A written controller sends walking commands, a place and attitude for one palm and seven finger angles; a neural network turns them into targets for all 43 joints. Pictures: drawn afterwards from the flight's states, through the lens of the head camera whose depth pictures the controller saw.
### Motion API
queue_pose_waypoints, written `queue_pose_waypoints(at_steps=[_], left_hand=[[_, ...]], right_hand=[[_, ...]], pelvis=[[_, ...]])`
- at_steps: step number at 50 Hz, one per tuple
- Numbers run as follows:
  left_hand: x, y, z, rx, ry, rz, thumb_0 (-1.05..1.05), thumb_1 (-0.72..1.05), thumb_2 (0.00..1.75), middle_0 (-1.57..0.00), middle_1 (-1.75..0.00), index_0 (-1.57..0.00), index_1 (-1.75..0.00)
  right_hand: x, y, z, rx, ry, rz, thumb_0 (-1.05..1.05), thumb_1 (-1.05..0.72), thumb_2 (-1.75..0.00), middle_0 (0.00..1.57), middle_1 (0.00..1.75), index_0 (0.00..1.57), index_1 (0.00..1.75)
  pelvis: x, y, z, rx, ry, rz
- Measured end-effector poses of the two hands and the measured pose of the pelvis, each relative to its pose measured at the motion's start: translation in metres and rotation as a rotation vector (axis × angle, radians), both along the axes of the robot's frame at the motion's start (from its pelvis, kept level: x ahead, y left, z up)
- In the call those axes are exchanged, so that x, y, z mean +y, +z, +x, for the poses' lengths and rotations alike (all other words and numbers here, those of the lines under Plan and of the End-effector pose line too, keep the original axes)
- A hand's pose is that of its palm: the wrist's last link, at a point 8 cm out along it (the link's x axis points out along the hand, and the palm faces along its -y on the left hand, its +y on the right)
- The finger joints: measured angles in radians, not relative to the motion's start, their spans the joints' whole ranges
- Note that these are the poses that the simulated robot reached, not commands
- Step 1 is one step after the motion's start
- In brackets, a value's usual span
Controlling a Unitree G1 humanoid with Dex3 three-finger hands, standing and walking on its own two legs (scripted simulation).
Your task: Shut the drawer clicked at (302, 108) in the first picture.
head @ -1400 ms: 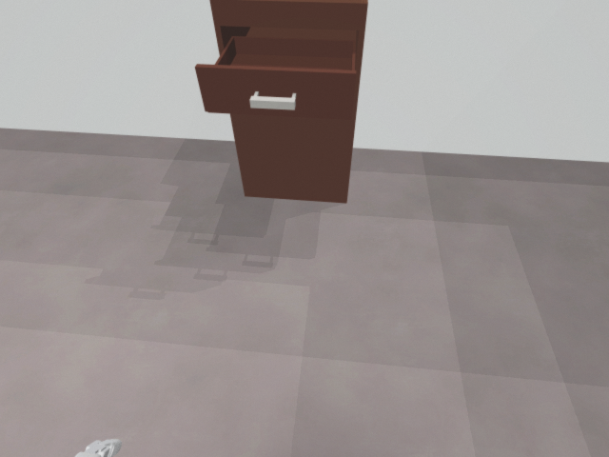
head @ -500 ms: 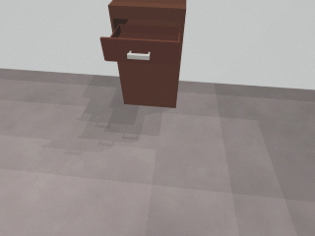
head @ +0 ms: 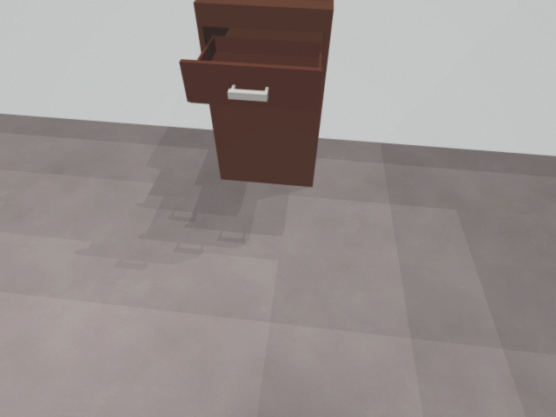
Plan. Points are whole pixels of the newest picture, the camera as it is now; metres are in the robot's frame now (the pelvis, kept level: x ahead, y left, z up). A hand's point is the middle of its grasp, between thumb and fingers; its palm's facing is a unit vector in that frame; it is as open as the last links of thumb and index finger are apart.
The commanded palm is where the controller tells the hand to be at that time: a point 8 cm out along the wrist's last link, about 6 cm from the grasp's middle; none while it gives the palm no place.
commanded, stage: look at it before walking up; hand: left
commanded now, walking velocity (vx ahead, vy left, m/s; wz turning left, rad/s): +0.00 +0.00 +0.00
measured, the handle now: (249, 91) +1.05 +0.15 -0.07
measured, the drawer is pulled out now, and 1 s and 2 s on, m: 0.30 0.30 0.30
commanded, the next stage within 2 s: walk to a spot facing it in 0.04 s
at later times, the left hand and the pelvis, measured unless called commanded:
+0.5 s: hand out of the picture +0.03 +0.21 -0.19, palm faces +0.00 -0.99 -0.16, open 7.4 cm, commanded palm none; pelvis +0.06 +0.03 -0.01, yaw -2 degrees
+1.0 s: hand (210, 342) +0.29 +0.15 -0.18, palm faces +0.02 -0.98 -0.20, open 7.2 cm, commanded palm none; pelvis +0.23 -0.03 -0.01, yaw +0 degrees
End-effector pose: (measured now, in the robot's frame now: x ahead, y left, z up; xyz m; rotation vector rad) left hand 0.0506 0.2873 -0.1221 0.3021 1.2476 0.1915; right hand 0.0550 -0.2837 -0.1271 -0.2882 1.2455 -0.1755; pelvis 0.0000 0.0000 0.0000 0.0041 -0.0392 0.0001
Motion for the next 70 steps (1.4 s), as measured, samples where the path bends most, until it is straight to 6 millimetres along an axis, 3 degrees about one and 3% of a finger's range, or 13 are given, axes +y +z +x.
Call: queue_pose_waypoints(at_steps=[12, 24, 29, 34, 38, 41, 43, 50, 55, 60, 64, 67, 70], left_hand=[[-0.006, -0.005, 0.002, 0.000, 0.009, -0.013, 0.01, 0.91, 0.90, -0.20, -0.30, -0.21, -0.30], [-0.028, -0.043, -0.027, 0.179, 0.081, -0.163, 0.01, 0.91, 0.90, -0.20, -0.30, -0.20, -0.30], [-0.037, -0.036, 0.020, 0.176, 0.040, -0.183, 0.01, 0.91, 0.90, -0.20, -0.30, -0.20, -0.30], [-0.045, -0.029, 0.103, 0.085, -0.004, -0.157, 0.02, 0.94, 0.90, -0.20, -0.30, -0.20, -0.30], [-0.058, -0.027, 0.178, -0.010, -0.053, -0.126, 0.02, 0.94, 0.90, -0.20, -0.30, -0.20, -0.30], [-0.069, -0.033, 0.222, -0.119, -0.055, -0.103, 0.01, 0.93, 0.90, -0.20, -0.30, -0.20, -0.30], [-0.075, -0.032, 0.234, -0.144, -0.036, -0.105, 0.01, 0.92, 0.90, -0.20, -0.30, -0.20, -0.30], [-0.088, -0.028, 0.230, -0.052, 0.030, -0.131, 0.00, 0.94, 0.90, -0.20, -0.30, -0.21, -0.30], [-0.083, -0.034, 0.221, 0.021, 0.092, -0.171, 0.01, 0.93, 0.90, -0.20, -0.30, -0.21, -0.30], [-0.067, -0.050, 0.214, 0.100, 0.187, -0.206, 0.01, 0.92, 0.90, -0.20, -0.30, -0.21, -0.30], [-0.050, -0.058, 0.222, 0.185, 0.206, -0.213, 0.01, 0.91, 0.90, -0.20, -0.30, -0.20, -0.30], [-0.039, -0.049, 0.247, 0.188, 0.198, -0.206, 0.01, 0.91, 0.90, -0.20, -0.30, -0.20, -0.30], [-0.032, -0.039, 0.279, 0.166, 0.179, -0.193, 0.01, 0.91, 0.90, -0.20, -0.30, -0.20, -0.30]], right_hand=[[0.008, -0.004, 0.001, 0.003, -0.006, 0.011, 0.00, -0.91, -0.90, 0.20, 0.30, 0.20, 0.30], [0.072, -0.022, -0.030, 0.100, -0.112, 0.084, 0.00, -0.91, -0.90, 0.19, 0.30, 0.20, 0.30], [0.102, -0.014, -0.065, 0.224, -0.210, 0.135, 0.00, -0.91, -0.90, 0.20, 0.30, 0.20, 0.30], [0.117, -0.008, -0.085, 0.380, -0.279, 0.190, 0.00, -0.91, -0.90, 0.20, 0.30, 0.20, 0.30], [0.109, -0.015, -0.076, 0.460, -0.318, 0.219, 0.00, -0.91, -0.90, 0.20, 0.30, 0.20, 0.30], [0.089, -0.030, -0.050, 0.481, -0.307, 0.227, 0.00, -0.90, -0.90, 0.20, 0.30, 0.20, 0.30], [0.071, -0.037, -0.014, 0.435, -0.281, 0.209, 0.00, -0.91, -0.90, 0.20, 0.30, 0.20, 0.30], [0.020, -0.026, 0.167, 0.064, -0.166, 0.119, 0.00, -0.91, -0.90, 0.19, 0.30, 0.19, 0.30], [0.022, -0.003, 0.280, -0.117, -0.059, 0.094, 0.00, -0.91, -0.90, 0.19, 0.30, 0.19, 0.30], [0.048, 0.006, 0.367, -0.190, 0.057, 0.071, 0.00, -0.91, -0.90, 0.19, 0.30, 0.19, 0.30], [0.072, 0.000, 0.398, -0.204, 0.082, 0.063, 0.00, -0.91, -0.90, 0.19, 0.30, 0.19, 0.30], [0.087, -0.001, 0.394, -0.146, 0.045, 0.080, 0.00, -0.91, -0.90, 0.19, 0.30, 0.20, 0.30], [0.085, 0.001, 0.388, -0.105, -0.015, 0.059, -0.02, -0.96, -0.90, 0.20, 0.30, 0.20, 0.30]], pelvis=[[0.001, -0.002, 0.007, -0.001, -0.004, -0.002], [0.025, -0.015, 0.056, 0.007, -0.025, -0.006], [0.023, -0.007, 0.083, 0.015, -0.044, 0.004], [0.011, -0.007, 0.115, 0.020, -0.056, 0.006], [-0.007, -0.017, 0.149, 0.016, -0.062, 0.005], [-0.023, -0.032, 0.174, 0.008, -0.042, 0.010], [-0.027, -0.031, 0.185, -0.005, -0.030, -0.006], [-0.030, -0.012, 0.232, 0.000, -0.001, -0.033], [-0.020, -0.007, 0.269, 0.005, 0.018, -0.046], [0.002, -0.015, 0.312, -0.003, 0.048, -0.064], [0.018, -0.021, 0.339, -0.007, 0.047, -0.044], [0.025, -0.013, 0.358, -0.001, 0.039, -0.025], [0.031, -0.005, 0.375, 0.008, 0.026, -0.015]])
